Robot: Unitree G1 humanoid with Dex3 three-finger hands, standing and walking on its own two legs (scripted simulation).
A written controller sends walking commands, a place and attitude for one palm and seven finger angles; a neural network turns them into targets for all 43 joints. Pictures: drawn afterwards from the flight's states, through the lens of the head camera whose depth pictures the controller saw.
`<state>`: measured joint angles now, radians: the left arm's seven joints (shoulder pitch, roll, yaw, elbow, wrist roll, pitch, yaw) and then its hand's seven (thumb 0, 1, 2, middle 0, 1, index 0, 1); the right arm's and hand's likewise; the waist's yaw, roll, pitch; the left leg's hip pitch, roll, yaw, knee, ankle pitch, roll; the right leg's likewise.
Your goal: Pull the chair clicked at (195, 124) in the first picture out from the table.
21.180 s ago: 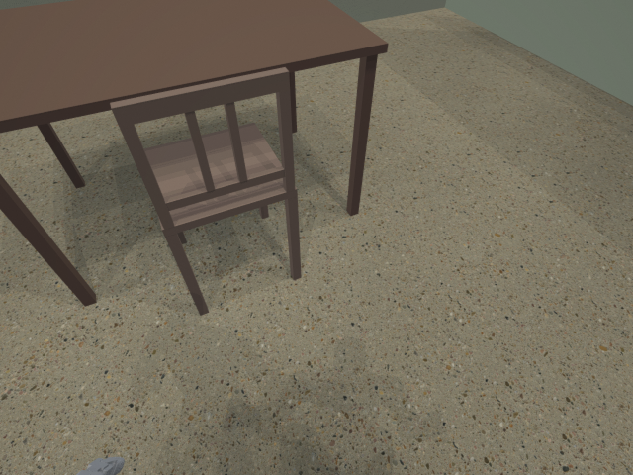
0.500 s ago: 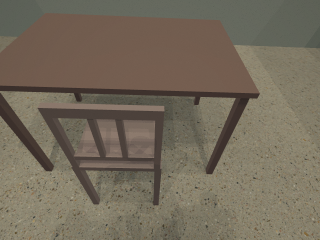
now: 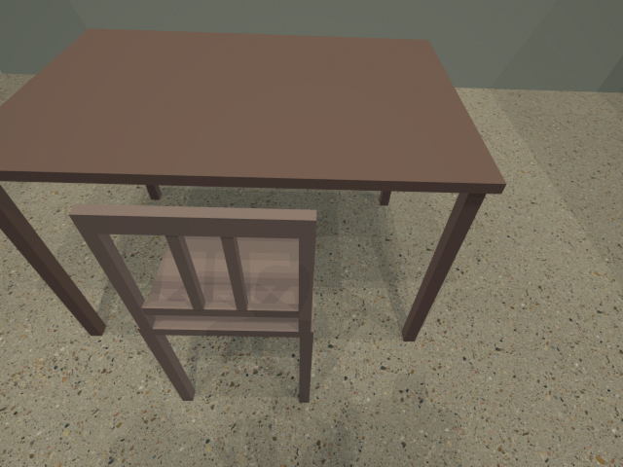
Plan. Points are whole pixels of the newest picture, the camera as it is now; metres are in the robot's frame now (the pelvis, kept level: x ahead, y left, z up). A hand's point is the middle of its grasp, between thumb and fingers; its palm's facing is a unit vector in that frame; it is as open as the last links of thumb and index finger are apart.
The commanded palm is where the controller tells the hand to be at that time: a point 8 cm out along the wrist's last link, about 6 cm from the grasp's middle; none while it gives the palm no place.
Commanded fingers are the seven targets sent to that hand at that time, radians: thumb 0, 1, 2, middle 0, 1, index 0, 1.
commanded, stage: look again from close up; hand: left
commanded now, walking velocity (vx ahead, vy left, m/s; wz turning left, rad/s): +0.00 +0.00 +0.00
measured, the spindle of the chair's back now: (187, 272) +0.46 +0.27 -0.11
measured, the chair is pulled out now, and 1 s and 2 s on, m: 0.00 0.00 0.00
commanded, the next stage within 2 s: raise the hand toward the chair's back in 0.90 s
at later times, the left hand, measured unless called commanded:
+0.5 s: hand out of the picture -0.05 +0.13 -0.18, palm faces +0.07 -0.99 -0.14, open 7.4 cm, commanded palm none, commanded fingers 0.00 0.90 0.90 -0.20 -0.30 -0.20 -0.30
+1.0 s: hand out of the picture -0.05 +0.12 -0.17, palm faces +0.08 -0.99 -0.14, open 7.4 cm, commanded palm +0.09 +0.17 -0.08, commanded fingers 0.00 0.88 0.89 -0.20 -0.30 -0.20 -0.30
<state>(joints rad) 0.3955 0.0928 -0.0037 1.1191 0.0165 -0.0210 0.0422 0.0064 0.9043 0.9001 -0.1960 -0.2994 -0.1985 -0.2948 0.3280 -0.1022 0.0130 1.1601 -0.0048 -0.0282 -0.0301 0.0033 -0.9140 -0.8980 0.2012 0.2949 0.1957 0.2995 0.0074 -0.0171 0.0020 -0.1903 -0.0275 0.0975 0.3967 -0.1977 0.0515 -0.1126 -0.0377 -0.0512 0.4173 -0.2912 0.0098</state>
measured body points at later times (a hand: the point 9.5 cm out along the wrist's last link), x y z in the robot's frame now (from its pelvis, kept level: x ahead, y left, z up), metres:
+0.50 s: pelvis +0.00 -0.01 +0.00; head +0.00 -0.01 +0.45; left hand -0.05 +0.19 -0.16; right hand -0.02 -0.21 -0.16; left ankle +0.01 +0.08 -0.74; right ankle -0.04 -0.12 -0.74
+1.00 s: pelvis +0.00 -0.02 +0.00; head +0.00 -0.02 +0.45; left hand -0.05 +0.17 -0.16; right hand -0.02 -0.22 -0.17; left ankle +0.01 +0.08 -0.74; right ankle -0.04 -0.12 -0.74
